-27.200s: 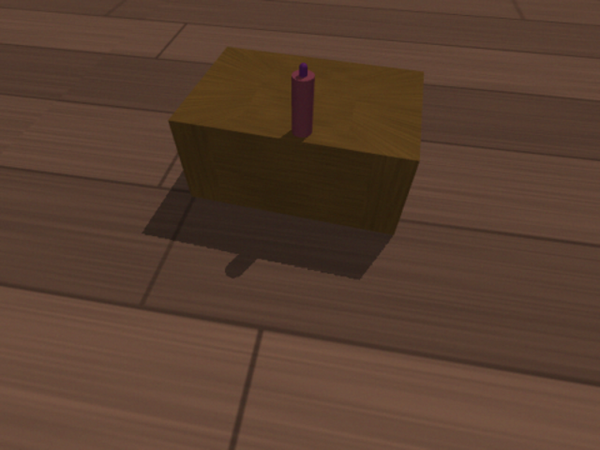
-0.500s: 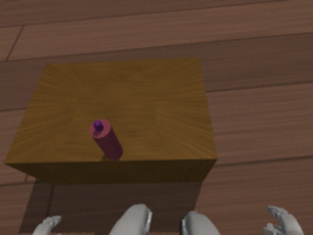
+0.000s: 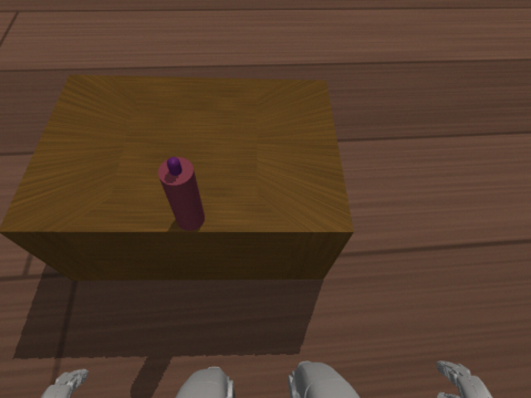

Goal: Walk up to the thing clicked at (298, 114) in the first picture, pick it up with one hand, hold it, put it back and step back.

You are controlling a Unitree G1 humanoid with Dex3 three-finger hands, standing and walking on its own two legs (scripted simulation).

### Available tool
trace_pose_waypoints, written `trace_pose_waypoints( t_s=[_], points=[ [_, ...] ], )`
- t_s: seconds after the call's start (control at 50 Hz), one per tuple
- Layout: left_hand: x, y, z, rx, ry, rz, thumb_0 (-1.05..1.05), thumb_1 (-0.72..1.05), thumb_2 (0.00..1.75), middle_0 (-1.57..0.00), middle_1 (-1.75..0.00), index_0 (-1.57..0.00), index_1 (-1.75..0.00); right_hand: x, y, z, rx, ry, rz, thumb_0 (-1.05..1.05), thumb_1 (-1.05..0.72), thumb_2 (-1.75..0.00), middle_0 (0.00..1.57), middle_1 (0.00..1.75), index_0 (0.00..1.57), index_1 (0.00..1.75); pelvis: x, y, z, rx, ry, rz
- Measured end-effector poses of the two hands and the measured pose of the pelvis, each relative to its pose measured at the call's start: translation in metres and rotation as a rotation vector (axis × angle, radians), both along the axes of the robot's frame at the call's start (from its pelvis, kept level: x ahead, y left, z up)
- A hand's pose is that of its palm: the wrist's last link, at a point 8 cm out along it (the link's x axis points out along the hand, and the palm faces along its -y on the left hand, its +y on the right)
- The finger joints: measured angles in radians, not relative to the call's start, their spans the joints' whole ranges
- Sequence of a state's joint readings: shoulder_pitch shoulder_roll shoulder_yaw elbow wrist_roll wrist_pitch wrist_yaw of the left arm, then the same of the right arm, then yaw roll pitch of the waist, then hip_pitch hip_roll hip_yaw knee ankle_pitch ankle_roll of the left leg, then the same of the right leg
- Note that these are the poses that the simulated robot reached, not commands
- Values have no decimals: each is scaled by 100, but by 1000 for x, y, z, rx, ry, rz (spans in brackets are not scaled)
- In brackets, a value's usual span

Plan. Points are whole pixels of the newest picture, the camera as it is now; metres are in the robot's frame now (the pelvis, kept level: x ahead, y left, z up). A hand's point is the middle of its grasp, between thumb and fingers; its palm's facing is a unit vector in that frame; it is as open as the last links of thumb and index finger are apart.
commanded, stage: step back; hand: left
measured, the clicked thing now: (182, 193) +0.54 +0.20 -0.21
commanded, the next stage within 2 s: none
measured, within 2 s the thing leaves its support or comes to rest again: neither
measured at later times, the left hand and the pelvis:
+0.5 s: hand out of the picture -0.01 +0.28 -0.15, palm faces +0.00 -0.91 -0.41, open 7.4 cm; pelvis -0.14 +0.01 -0.01, yaw +1 degrees
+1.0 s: hand out of the picture -0.20 +0.26 -0.14, palm faces -0.03 -0.90 -0.43, open 7.4 cm; pelvis -0.30 -0.01 +0.00, yaw -1 degrees
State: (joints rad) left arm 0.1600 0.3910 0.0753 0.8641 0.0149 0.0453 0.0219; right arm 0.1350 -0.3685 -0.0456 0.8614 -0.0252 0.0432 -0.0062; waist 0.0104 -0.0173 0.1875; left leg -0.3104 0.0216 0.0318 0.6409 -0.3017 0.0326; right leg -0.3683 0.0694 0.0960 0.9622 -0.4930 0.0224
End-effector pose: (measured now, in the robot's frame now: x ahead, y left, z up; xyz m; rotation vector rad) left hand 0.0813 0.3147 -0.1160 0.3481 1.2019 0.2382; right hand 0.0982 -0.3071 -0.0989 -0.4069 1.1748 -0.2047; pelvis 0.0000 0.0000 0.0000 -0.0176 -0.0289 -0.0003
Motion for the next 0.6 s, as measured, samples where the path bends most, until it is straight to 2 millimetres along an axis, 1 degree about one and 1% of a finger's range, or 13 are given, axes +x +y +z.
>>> trace_pose_waypoints(
  t_s=[0.08, 0.12, 0.2, 0.26, 0.32, 0.38, 0.42, 0.46, 0.52, 0.56, 0.6],
  points=[
    [-18, -10, 0, 25, 2, -30, 1, 90, 90, -20, -30, -21, -30, -7, -10, -14, 31, -58, -13, 1, -90, -89, 20, 30, 20, 30, -21, -8, -10, 4, -9, -30],
    [-28, -18, 5, 25, -1, -40, 1, 91, 90, -20, -30, -21, -30, -15, -12, -20, 49, -64, -32, 1, -90, -89, 20, 30, 20, 30, -32, -11, -9, -17, -17, -20],
    [-46, -24, 19, 25, -28, -48, 1, 90, 90, -20, -30, -21, -30, -36, -10, -19, 74, -47, -46, 1, -90, -89, 20, 30, 20, 30, -51, -13, 0, 29, -11, -35],
    [-53, -23, 26, 36, -60, -48, 1, 90, 90, -20, -30, -21, -30, -57, -9, -19, 70, -33, -36, 1, -90, -89, 20, 30, 20, 30, -65, -10, 2, 39, 0, -28],
    [-59, -17, 29, 47, -101, -54, 1, 90, 90, -21, -30, -21, -30, -81, -7, -20, 54, -1, -21, 1, -90, -90, 20, 30, 20, 30, -83, -6, 1, 36, 5, -10],
    [-68, -8, 24, 47, -137, -57, 1, 90, 90, -21, -30, -21, -30, -105, -3, -21, 33, 25, -4, 1, -90, -90, 20, 30, 20, 30, -103, 0, -5, 28, 3, 15],
    [-76, 1, 16, 39, -152, -57, 1, 90, 90, -20, -30, -21, -30, -123, 0, -23, 16, 31, 3, 1, -90, -90, 20, 30, 20, 30, -117, 6, -11, 27, -3, 29],
    [-88, 7, 9, 30, -144, -51, 0, 90, 90, -20, -30, -21, -30, -142, 5, -20, 12, 41, 0, 1, -90, -90, 20, 30, 20, 30, -132, 9, -12, 48, -20, 12],
    [-110, 9, 8, 18, -101, -37, 1, 90, 90, -20, -30, -21, -30, -168, 10, -9, 16, 41, -12, 1, -90, -89, 20, 30, 20, 30, -149, 10, -4, 16, -21, 10],
    [-125, 9, 8, 8, -88, -28, 1, 90, 90, -20, -30, -21, -30, -182, 10, -2, 11, 42, -20, 1, -90, -89, 20, 30, 20, 30, -159, 8, 0, 8, -13, -1],
    [-143, 7, 8, 1, -73, -27, 1, 90, 90, -20, -30, -21, -30, -192, 8, 2, 5, 33, -23, 1, -90, -89, 20, 30, 20, 30, -170, 7, 2, 2, -7, -12]
  ],
)
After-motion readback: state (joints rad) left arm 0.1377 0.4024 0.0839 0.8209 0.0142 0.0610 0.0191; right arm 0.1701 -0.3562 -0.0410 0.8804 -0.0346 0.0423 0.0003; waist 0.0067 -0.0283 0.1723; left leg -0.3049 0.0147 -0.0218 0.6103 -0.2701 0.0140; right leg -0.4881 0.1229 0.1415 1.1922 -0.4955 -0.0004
